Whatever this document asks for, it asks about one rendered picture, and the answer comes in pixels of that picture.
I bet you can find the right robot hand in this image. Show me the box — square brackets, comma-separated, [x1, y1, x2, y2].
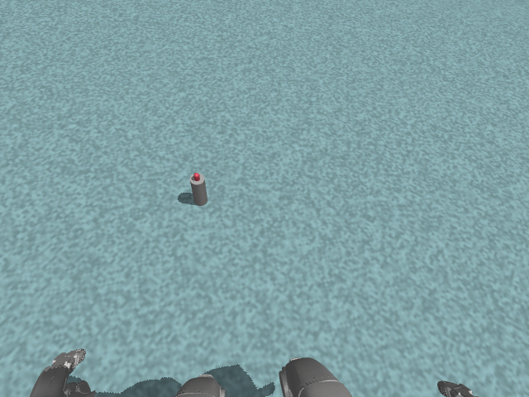
[437, 381, 478, 397]

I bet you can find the left robot hand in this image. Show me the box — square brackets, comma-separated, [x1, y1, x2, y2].
[30, 349, 96, 397]

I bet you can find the bottle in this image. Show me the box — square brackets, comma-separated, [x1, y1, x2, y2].
[190, 173, 207, 206]

